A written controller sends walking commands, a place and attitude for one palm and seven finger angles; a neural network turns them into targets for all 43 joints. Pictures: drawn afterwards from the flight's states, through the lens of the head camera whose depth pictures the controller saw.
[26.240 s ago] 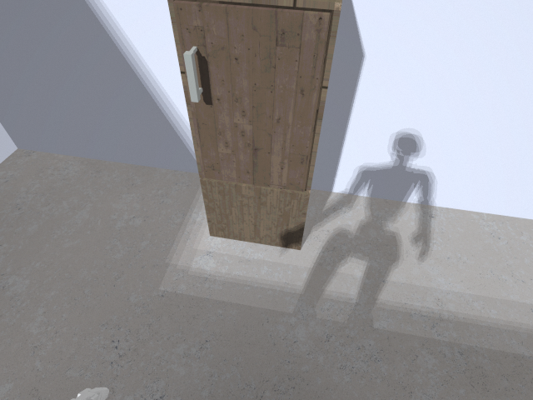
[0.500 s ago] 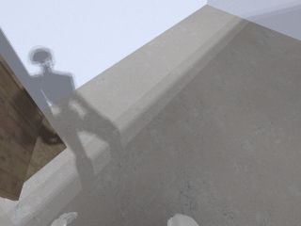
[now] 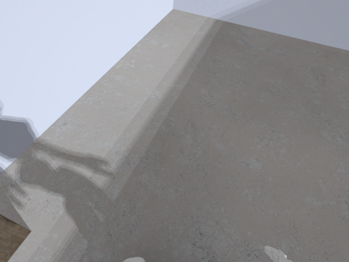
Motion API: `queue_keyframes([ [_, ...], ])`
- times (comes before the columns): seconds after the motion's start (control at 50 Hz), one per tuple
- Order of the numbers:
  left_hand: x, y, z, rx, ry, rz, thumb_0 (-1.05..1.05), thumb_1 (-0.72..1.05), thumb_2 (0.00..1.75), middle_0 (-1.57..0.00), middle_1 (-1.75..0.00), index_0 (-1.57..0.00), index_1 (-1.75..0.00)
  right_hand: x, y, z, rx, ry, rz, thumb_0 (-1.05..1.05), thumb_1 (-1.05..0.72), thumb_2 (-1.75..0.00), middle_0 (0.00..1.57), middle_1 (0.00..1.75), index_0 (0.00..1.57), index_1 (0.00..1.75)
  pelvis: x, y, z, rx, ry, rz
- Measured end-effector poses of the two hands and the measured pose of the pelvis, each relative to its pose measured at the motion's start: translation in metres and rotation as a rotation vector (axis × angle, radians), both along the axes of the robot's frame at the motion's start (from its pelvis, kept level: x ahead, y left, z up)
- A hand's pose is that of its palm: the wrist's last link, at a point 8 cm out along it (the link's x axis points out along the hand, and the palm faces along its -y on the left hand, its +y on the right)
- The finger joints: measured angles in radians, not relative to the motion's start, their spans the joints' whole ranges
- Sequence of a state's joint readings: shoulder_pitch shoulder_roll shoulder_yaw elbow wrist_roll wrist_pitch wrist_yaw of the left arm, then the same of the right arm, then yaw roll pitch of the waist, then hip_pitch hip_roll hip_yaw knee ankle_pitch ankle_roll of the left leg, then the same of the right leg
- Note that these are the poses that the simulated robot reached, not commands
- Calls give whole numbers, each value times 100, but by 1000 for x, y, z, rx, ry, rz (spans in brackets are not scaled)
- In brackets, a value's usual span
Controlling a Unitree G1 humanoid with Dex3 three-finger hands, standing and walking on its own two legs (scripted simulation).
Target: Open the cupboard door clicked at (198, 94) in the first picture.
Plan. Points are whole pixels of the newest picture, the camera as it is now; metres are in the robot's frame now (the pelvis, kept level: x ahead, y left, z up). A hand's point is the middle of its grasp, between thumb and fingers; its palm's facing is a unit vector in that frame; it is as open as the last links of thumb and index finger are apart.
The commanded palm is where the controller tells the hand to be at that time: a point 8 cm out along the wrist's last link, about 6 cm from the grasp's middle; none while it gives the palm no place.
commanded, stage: walk to a spot facing it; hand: left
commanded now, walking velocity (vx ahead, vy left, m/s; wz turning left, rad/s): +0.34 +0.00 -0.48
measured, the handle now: out of the picture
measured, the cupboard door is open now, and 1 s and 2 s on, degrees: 45 45 45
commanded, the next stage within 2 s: turn to face it in 1.04 s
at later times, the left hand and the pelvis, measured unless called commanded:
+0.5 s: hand (158, 176) +0.37 +0.08 -0.14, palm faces -0.25 -0.94 -0.22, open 7.3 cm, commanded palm none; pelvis +0.20 -0.07 +0.00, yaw -13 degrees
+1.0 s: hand (172, 139) +0.53 +0.05 -0.15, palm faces -0.28 -0.95 -0.17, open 7.3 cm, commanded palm none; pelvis +0.42 -0.11 +0.02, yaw -18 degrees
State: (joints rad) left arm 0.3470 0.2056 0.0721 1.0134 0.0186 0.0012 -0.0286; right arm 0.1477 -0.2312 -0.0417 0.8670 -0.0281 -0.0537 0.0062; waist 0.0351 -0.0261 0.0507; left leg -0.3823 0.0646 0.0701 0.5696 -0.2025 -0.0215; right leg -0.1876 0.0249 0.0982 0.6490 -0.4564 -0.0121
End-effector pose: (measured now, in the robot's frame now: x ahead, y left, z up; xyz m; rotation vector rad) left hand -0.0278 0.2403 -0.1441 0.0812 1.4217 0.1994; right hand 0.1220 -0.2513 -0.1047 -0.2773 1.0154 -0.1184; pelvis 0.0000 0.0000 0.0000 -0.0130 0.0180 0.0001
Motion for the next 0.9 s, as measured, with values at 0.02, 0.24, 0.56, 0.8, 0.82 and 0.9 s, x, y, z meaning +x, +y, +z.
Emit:
queue_keyframes([
  [0.02, 12, 4, -3, -1, 5, -18, 1, 90, 90, -20, -30, -21, -30, 2, 3, 0, -4, -6, -12, 1, -90, -90, 20, 30, 20, 30, 7, 2, -1, 2, -5, -16],
  [0.24, 242, -10, 31, 11, -248, -274, 1, 91, 90, -20, -30, -20, -30, -76, 13, -7, 71, 310, -259, 1, -90, -90, 20, 30, 20, 30, 86, -7, 18, 7, 6, -143],
  [0.56, 396, -117, 27, -2, -273, -391, 0, 91, 90, -20, -30, -20, -30, 21, -54, -20, 124, 355, -438, 1, -91, -90, 20, 30, 19, 30, 220, -76, 14, 15, -23, -232],
  [0.8, 424, -83, -3, 0, -36, -304, 0, 93, 90, -20, -30, -21, -30, 229, -73, -16, 71, 92, -335, 1, -90, -90, 20, 30, 19, 30, 344, -78, 0, -1, -16, -272],
  [0.82, 432, -84, -3, 2, -21, -315, 0, 92, 90, -20, -30, -20, -30, 236, -72, -16, 74, 89, -342, 0, -90, -90, 20, 30, 20, 30, 353, -79, 1, 5, -17, -280],
  [0.9, 482, -99, 8, -2, -41, -343, 0, 92, 90, -20, -30, -20, -30, 238, -68, -14, 91, 155, -387, 0, -92, -90, 20, 30, 20, 30, 385, -89, 11, 19, -11, -292],
])
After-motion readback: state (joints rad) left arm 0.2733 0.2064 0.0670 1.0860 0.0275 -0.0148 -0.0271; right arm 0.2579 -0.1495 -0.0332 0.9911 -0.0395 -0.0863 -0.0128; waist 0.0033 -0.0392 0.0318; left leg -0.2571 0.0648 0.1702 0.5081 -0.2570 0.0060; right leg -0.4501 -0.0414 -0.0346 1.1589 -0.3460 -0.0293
